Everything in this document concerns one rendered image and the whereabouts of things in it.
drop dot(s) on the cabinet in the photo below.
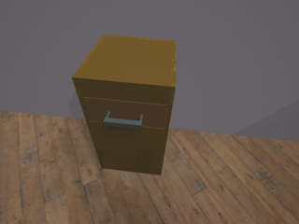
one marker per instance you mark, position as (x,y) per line
(134,69)

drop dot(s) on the handle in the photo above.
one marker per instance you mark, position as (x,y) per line
(123,123)

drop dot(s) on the drawer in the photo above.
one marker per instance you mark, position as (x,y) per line
(153,114)

